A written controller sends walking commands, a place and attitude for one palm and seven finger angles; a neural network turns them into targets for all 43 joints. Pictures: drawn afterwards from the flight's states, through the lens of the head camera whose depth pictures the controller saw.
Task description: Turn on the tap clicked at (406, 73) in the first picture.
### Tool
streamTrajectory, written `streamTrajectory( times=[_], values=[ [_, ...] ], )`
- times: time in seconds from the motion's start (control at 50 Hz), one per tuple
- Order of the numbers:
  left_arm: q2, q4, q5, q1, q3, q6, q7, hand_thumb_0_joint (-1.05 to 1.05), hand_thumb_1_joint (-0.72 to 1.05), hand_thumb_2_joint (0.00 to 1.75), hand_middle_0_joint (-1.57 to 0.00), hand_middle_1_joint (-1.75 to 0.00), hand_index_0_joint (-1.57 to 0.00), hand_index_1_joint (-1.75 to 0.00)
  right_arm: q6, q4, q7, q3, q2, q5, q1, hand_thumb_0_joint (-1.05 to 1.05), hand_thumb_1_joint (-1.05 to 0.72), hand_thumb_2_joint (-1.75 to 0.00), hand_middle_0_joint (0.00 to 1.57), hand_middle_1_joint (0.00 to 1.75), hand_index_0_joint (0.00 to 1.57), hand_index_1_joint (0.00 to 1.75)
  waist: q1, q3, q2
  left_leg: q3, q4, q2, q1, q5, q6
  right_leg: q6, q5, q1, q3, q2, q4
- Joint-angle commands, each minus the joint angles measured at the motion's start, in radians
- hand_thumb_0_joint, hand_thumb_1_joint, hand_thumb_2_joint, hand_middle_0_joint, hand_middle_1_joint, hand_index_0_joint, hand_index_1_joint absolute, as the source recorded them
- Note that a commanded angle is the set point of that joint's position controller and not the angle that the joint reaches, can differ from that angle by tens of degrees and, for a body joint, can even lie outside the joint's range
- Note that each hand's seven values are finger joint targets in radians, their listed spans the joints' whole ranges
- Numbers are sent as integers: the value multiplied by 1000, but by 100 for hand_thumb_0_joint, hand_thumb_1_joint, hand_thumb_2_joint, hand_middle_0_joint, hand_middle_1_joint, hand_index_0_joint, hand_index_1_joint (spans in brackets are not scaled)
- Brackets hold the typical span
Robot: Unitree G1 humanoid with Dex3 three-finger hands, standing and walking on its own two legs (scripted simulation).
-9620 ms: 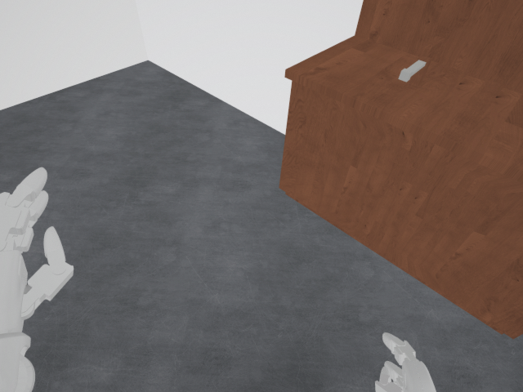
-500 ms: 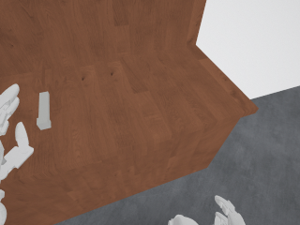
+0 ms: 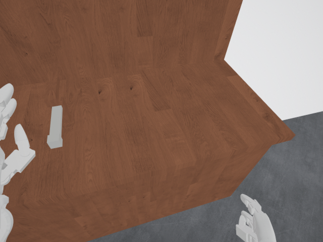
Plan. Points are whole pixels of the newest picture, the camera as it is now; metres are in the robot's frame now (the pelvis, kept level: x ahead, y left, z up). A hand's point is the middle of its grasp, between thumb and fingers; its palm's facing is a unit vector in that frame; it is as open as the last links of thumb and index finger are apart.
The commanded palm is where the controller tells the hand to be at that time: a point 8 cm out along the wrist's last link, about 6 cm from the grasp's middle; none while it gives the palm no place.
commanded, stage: come to a stop and stand still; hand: left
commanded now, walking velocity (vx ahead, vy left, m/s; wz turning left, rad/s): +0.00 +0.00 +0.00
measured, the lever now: (55, 141) +0.33 +0.31 +0.05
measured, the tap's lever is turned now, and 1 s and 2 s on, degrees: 0 0 0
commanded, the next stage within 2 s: look again from close up in 0.68 s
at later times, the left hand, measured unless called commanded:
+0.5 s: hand (29, 140) +0.25 +0.28 +0.17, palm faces +0.39 -0.85 -0.35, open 7.4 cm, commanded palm +0.19 +0.31 +0.18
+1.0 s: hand (21, 121) +0.26 +0.28 +0.21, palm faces +0.42 -0.81 -0.41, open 7.4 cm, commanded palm +0.18 +0.30 +0.18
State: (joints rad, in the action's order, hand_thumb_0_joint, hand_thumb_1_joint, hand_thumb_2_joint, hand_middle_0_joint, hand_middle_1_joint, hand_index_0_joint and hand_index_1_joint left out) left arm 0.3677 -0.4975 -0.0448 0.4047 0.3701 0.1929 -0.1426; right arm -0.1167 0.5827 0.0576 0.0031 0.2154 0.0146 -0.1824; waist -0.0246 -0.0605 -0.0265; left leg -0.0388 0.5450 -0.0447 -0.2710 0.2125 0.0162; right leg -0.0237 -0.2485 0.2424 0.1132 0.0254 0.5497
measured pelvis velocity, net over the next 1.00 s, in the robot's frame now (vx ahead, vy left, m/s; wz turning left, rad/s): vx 0.02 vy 0.02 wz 0.00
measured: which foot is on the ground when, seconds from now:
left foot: down 0.00-1.00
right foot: down 0.00-1.00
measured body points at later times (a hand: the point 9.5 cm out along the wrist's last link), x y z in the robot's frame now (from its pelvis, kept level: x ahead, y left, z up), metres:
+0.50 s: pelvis +0.02 +0.03 +0.01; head +0.04 +0.05 +0.46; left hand +0.22 +0.32 +0.19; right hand +0.20 -0.19 -0.06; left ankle +0.05 +0.13 -0.73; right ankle +0.04 -0.10 -0.73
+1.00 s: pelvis +0.02 +0.02 +0.00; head +0.06 +0.03 +0.45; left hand +0.23 +0.32 +0.23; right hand +0.19 -0.20 -0.07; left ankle +0.05 +0.13 -0.73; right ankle +0.04 -0.10 -0.73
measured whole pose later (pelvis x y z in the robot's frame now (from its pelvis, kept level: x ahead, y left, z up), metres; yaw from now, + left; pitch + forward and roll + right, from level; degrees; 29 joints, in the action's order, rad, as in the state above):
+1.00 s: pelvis +0.02 +0.02 +0.00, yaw +0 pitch +1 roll -1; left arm 0.48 -0.44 -0.10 0.32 0.44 0.29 -0.12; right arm -0.17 0.57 -0.03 0.04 0.24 0.02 -0.24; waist -0.02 -0.04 -0.01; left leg -0.05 0.53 -0.03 -0.33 0.23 -0.01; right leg 0.00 -0.24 0.28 0.07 0.03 0.50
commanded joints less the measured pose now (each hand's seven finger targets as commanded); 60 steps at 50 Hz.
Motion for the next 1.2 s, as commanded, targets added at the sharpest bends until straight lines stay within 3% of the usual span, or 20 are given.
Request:
streamTrajectory(
  times=[0.0, 0.04, 0.18, 0.34, 0.52, 0.74, 0.76, 0.78, 0.8, 0.82, 0.84, 0.86, 0.9, 0.94, 0.96, 1.02, 1.06, 1.12, 1.16, 1.18],
  values=[
    [127, -181, 2, -88, 64, 45, -9, 0, 90, 90, -20, -30, -20, -30, -58, -159, 0, -26, 105, -5, 82, 0, -90, -90, 20, 30, 20, 30, 3, 106, 110, 110, -197, -59, -68, 52, -45, 18, 37, -119, -111, 20, -124],
    [133, -199, 3, -91, 61, 40, -8, 0, 90, 90, -20, -30, -20, -30, -60, -160, -4, -27, 107, -6, 74, 0, -90, -90, 20, 30, 20, 30, 4, 141, 85, 97, -188, -48, -40, 12, -34, 17, 80, -139, -113, 22, -139],
    [148, -230, -2, -68, 77, 27, -9, 0, 90, 90, -20, -30, -20, -30, -53, -153, -3, -17, 100, -11, 83, 0, -90, -90, 20, 30, 20, 30, 6, 178, 122, 96, -211, -50, -3, -81, -26, 21, 156, -176, -82, 9, -137],
    [132, -194, -4, -55, 68, 16, -4, 0, 90, 90, -20, -30, -20, -30, -42, -155, -3, -25, 99, -5, 75, 0, -90, -90, 20, 30, 20, 30, 11, 156, 99, 80, -229, -45, -14, -12, -16, 21, 150, -182, -89, 14, -181],
    [143, -235, -6, -35, 76, 17, -7, 0, 90, 90, -20, -30, -20, -30, -33, -163, 1, -32, 106, -5, 81, 0, -90, -90, 20, 30, 20, 30, 9, 179, 111, 77, -208, -43, 23, -146, -14, 21, 217, -186, -79, 13, -173],
    [142, -210, -12, -16, 76, 7, -9, 0, 90, 90, -20, -30, -20, -30, -19, -171, 6, -36, 105, -1, 82, 0, -90, -90, 20, 30, 20, 30, 10, 169, 82, 68, -198, -37, 21, -91, -17, 18, 206, -169, -95, 28, -201],
    [909, -540, 34, -999, 360, 180, -10, 0, 90, 90, -20, -30, -20, -30, -2, -266, 83, 112, 145, 74, -15, 0, -90, -90, 20, 30, 20, 30, 75, 90, 313, 103, -202, -1, -192, 181, -65, 83, -58, -178, -102, -20, -59],
    [410, -87, 65, -568, 295, 121, -2, 0, 90, 90, -20, -30, -20, -30, -43, -204, 70, 0, 55, 37, -33, 0, -90, -90, 20, 30, 20, 30, -1, 96, 105, 136, -163, -84, -68, 164, -53, 27, -179, 33, -78, 61, -106],
    [329, 67, 36, -397, 197, 84, -1, 0, 90, 90, -20, -30, -20, -30, -51, -157, 25, 9, 110, -1, 36, 0, -90, -90, 20, 30, 20, 30, -5, 79, 64, 74, -165, -32, 16, 110, -36, -5, -104, 67, -98, 34, -172],
    [378, 13, 20, -352, 221, 96, 4, 0, 90, 90, -20, -30, -20, -30, -64, -170, 0, -19, 151, -19, 28, 0, -90, -90, 20, 30, 20, 30, -12, 109, 39, 63, -106, -18, 8, 96, -28, -22, -37, 65, -155, 63, -211],
    [334, -14, -8, -249, 181, 115, 19, 0, 90, 90, -20, -30, -20, -30, -77, -167, -22, -20, 148, -21, 11, 0, -90, -90, 20, 30, 20, 30, -15, 141, -32, 70, -55, -1, 2, 57, -32, -37, 29, 45, -202, 103, -217],
    [247, 6, -28, -178, 124, 112, 30, 0, 90, 90, -20, -30, -20, -30, -80, -150, -44, -17, 143, -8, 47, 0, -90, -90, 20, 30, 20, 30, -10, 193, -2, 68, -56, -8, 63, 19, -28, -44, 50, 39, -199, 106, -181],
    [203, -62, -59, -13, 76, 129, 35, 0, 90, 90, -20, -30, -20, -30, -98, -164, -77, -29, 153, -2, -22, 0, -90, -90, 20, 30, 20, 30, -32, 182, -3, 70, -33, 1, 39, -58, -35, -37, 171, 16, -178, 127, -170],
    [233, -104, -74, 29, 113, 151, 28, 0, 90, 90, -20, -30, -20, -30, -122, -149, -91, -37, 154, 2, -31, 0, -90, -90, 20, 30, 20, 30, -32, 187, -35, 80, -37, 5, 39, -100, -34, -26, 215, 4, -160, 128, -154],
    [272, -109, -79, 18, 150, 155, 19, 0, 90, 90, -20, -30, -20, -30, -124, -140, -90, -33, 158, 9, 18, 0, -90, -90, 20, 30, 20, 30, -28, 214, -6, 85, -64, -2, 78, -123, -35, -16, 207, 7, -149, 114, -129],
    [292, -115, -80, -22, 181, 182, 18, 0, 90, 90, -20, -30, -20, -30, -130, -123, -78, -38, 160, -5, -1, 0, -90, -90, 20, 30, 20, 30, -15, 171, -16, 105, -80, -3, 31, -119, -28, -5, 206, 2, -140, 112, -142],
    [345, -168, -75, -101, 214, 188, 18, 0, 90, 90, -20, -30, -20, -30, -130, -118, -70, -37, 165, 4, 36, 0, -90, -90, 20, 30, 20, 30, -6, 201, 40, 123, -94, -8, 52, -130, -29, -6, 192, -10, -141, 109, -113],
    [299, -181, -73, -108, 166, 194, 26, 0, 90, 90, -20, -30, -20, -30, -139, -104, -65, -39, 156, 0, 0, 0, -90, -90, 20, 30, 20, 30, -8, 220, 111, 128, -90, -13, 45, -185, -32, -4, 225, -52, -126, 109, -101],
    [309, -229, -70, -104, 166, 187, 27, 0, 90, 90, -20, -30, -20, -30, -149, -109, -67, -39, 154, 12, 34, 0, -90, -90, 20, 30, 20, 30, -11, 251, 127, 148, -100, -25, 94, -247, -31, 1, 207, -48, -117, 99, -74],
    [270, -229, -69, -84, 138, 190, 29, 0, 90, 90, -20, -30, -20, -30, -150, -103, -66, -38, 153, 4, 3, 0, -90, -90, 20, 30, 20, 30, -13, 236, 125, 156, -116, -41, 87, -283, -29, 9, 189, -42, -91, 87, -73]
  ],
)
